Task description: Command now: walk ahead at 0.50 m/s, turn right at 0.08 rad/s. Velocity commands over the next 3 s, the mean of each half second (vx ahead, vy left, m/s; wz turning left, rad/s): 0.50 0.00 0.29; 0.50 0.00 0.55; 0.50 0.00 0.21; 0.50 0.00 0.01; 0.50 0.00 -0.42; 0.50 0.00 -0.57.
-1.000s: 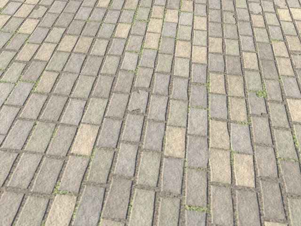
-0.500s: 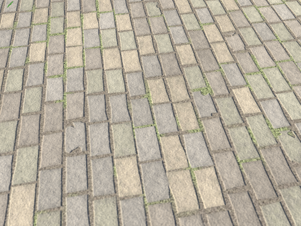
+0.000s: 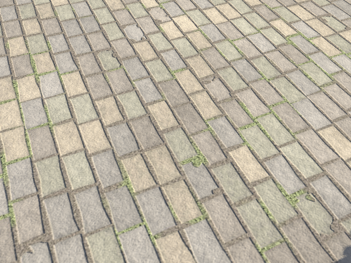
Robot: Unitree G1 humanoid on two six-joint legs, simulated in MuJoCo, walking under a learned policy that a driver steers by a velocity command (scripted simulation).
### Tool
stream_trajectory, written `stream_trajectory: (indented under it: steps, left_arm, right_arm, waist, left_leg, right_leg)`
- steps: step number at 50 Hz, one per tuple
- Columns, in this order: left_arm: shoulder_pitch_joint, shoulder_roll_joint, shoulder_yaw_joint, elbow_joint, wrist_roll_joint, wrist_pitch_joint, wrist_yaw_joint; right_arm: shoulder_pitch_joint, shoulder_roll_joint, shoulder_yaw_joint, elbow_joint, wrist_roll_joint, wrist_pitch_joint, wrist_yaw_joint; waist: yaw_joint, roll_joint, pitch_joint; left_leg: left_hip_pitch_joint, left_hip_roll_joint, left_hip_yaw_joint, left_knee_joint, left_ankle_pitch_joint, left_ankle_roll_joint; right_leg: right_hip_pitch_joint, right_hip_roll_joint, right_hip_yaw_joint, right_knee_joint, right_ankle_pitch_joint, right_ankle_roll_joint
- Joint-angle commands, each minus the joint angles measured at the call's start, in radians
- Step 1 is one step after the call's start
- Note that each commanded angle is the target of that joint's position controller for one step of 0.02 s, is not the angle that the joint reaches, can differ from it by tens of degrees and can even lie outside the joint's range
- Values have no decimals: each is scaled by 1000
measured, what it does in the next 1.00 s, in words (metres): walks ahead, turning left: right foot, then left foot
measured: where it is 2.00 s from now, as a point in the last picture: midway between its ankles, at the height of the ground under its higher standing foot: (90, 154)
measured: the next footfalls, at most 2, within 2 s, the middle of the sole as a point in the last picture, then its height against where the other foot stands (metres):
right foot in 0.30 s outside the picture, level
left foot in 0.80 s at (124, 255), level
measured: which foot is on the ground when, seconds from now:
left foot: down 0.00-0.30, up 0.32-0.78, down 0.80-1.00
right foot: up 0.00-0.28, down 0.30-0.80, up 0.82-1.00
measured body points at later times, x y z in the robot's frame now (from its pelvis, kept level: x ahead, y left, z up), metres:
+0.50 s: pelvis +0.25 -0.03 +0.01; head +0.27 -0.04 +0.46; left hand +0.31 +0.26 -0.09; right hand +0.41 -0.29 -0.11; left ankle +0.23 +0.12 -0.65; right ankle +0.27 -0.14 -0.73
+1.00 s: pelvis +0.48 +0.12 +0.01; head +0.51 +0.15 +0.45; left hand +0.49 +0.43 -0.09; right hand +0.72 -0.07 -0.09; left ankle +0.48 +0.19 -0.73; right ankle +0.59 -0.03 -0.66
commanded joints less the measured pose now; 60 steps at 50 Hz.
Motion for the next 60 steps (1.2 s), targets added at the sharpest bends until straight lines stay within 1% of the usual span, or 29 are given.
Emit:
stream_trajectory:
  steps: [1,4,6,11,13,14,15,16,17,18,19,20,22,29,35,37,38,39,40,41,42,43,44,45,47,49,52,55,60]
  left_arm:
    - [-43,69,19,-102,12,-31,-5]
    - [-113,26,-2,-128,23,-42,-9]
    - [-182,11,-12,-139,18,-50,-16]
    - [-289,53,-2,-166,-1,-65,-30]
    - [-256,74,10,-159,-3,-73,-29]
    - [-197,91,22,-140,0,-74,-24]
    - [-94,128,39,-125,11,-76,-13]
    - [74,200,57,-106,25,-70,-2]
    - [108,247,68,-80,30,-54,-12]
    - [73,159,49,-83,19,-55,-16]
    - [32,111,33,-85,12,-56,-16]
    - [-24,82,22,-87,18,-58,-19]
    - [-87,55,16,-74,27,-61,-20]
    - [-79,115,44,-16,23,-70,-6]
    - [-12,174,63,34,-6,-47,0]
    - [-11,203,71,39,-12,-33,3]
    - [-13,220,75,39,-17,-25,6]
    - [-23,219,73,36,-20,-17,9]
    - [-4,189,59,28,-6,-19,14]
    - [82,41,12,-28,44,-36,4]
    - [28,84,6,-48,17,-75,-8]
    - [-82,155,24,-75,-26,-93,-17]
    - [-112,143,16,-84,-23,-104,-15]
    - [-112,139,18,-70,4,-106,-6]
    - [-80,151,29,-61,24,-85,-4]
    - [-69,121,23,-54,31,-65,-5]
    - [-152,76,4,-70,34,-55,-7]
    - [-259,50,-10,-87,25,-63,-20]
    - [-376,78,-6,-126,10,-78,-43]
  right_arm:
    - [41,-101,-18,-31,3,-1,0]
    - [60,-152,-33,-18,25,3,-10]
    - [77,-180,-42,-9,31,12,-18]
    - [168,-190,-45,20,43,35,-24]
    - [166,-190,-45,21,42,43,-29]
    - [169,-169,-39,19,38,46,-30]
    - [155,-129,-26,9,30,43,-29]
    - [156,-52,0,-19,6,37,-29]
    - [248,-45,4,-57,40,24,-32]
    - [214,-141,-20,-33,53,27,-36]
    - [150,-164,-30,-43,50,32,-33]
    - [137,-147,-30,-36,43,40,-33]
    - [113,-116,-31,-50,37,55,-25]
    - [-16,-54,-10,-115,31,69,3]
    - [-178,-70,-6,-190,32,70,35]
    - [-164,-97,-20,-204,28,74,40]
    - [-105,-123,-35,-197,26,78,38]
    - [35,-164,-61,-162,29,82,32]
    - [210,-233,-96,-116,32,91,15]
    - [207,-358,-114,-114,42,90,-1]
    - [234,-319,-95,-159,34,72,5]
    - [210,-247,-75,-144,25,58,10]
    - [164,-219,-67,-141,27,49,9]
    - [90,-188,-56,-151,25,47,6]
    - [17,-155,-43,-178,7,46,0]
    - [18,-157,-43,-166,10,40,-8]
    - [58,-166,-43,-131,14,36,-25]
    - [105,-168,-40,-99,19,38,-30]
    - [193,-182,-41,-43,26,44,-28]
  waist:
    - [-4,143,-19]
    - [-11,131,-21]
    - [-31,126,-16]
    - [-59,131,-12]
    - [-21,136,-21]
    - [11,133,-45]
    - [68,113,-103]
    - [129,-53,-243]
    - [77,-333,-296]
    - [91,-185,-186]
    - [88,-130,-94]
    - [59,-77,-58]
    - [19,-90,-1]
    - [25,-26,24]
    - [66,-15,68]
    - [37,-38,36]
    - [-2,-53,-11]
    - [-85,-40,-86]
    - [-162,11,-176]
    - [-54,306,-237]
    - [-103,244,-435]
    - [-131,153,-305]
    - [-98,110,-194]
    - [-50,53,-126]
    - [13,82,-89]
    - [27,74,-74]
    - [-1,77,-35]
    - [-53,96,-11]
    - [-99,101,36]
  left_leg:
    - [202,242,-368,-273,12,195]
    - [160,227,-291,-297,129,217]
    - [118,203,-242,-299,138,201]
    - [131,221,-287,-246,71,167]
    - [123,218,-312,-190,28,137]
    - [97,189,-305,-133,33,115]
    - [28,133,-268,14,37,79]
    - [-123,51,-162,340,-192,30]
    - [-396,-3,-94,588,-436,4]
    - [-476,58,-139,712,-372,-3]
    - [-498,81,-132,738,-283,-3]
    - [-462,109,-122,730,-211,-12]
    - [-407,152,-118,680,-132,-24]
    - [-376,159,-72,401,125,-50]
    - [-327,126,10,180,137,12]
    - [-246,75,62,157,38,52]
    - [-149,33,95,154,-11,76]
    - [46,-16,116,102,20,109]
    - [349,-2,33,86,52,150]
    - [679,270,-492,26,-37,309]
    - [771,382,-877,-157,-238,411]
    - [702,354,-747,-192,-214,346]
    - [559,311,-618,-191,-147,311]
    - [407,271,-519,-191,-35,280]
    - [231,224,-425,-228,132,269]
    - [155,212,-360,-251,237,279]
    - [108,169,-252,-271,288,248]
    - [88,134,-197,-272,185,198]
    - [246,212,-274,-218,144,194]
  right_leg:
    - [-233,-103,9,-82,64,5]
    - [-185,-98,-31,-307,120,29]
    - [-108,-74,-43,-463,242,43]
    - [14,-29,-31,-648,362,51]
    - [120,-28,-33,-714,354,29]
    - [225,-31,-42,-739,334,11]
    - [387,-97,10,-743,304,-25]
    - [626,-304,209,-740,272,-87]
    - [747,-466,600,-858,2,-213]
    - [664,-428,586,-899,-144,-202]
    - [576,-389,444,-909,-83,-172]
    - [493,-344,340,-931,34,-156]
    - [371,-296,187,-981,203,-147]
    - [339,-272,-93,-1037,465,-152]
    - [446,-308,-207,-998,523,-107]
    - [490,-312,-244,-893,793,-86]
    - [497,-304,-264,-783,962,-73]
    - [448,-276,-298,-592,1037,-48]
    - [252,-238,-306,-324,873,-7]
    - [-203,-66,-276,57,-54,63]
    - [-333,10,-15,222,-223,62]
    - [-425,-45,21,223,-124,41]
    - [-418,-85,8,144,-37,25]
    - [-352,-120,8,55,22,27]
    - [-222,-146,15,-35,80,37]
    - [-192,-142,-9,-107,114,64]
    - [-194,-132,-31,-296,308,91]
    - [-122,-95,-49,-512,520,85]
    - [-173,-73,-38,-651,486,41]
Over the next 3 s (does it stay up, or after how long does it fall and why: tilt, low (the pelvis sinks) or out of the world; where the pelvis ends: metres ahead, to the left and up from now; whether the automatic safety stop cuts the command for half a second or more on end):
stays up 1.48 0.66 0.00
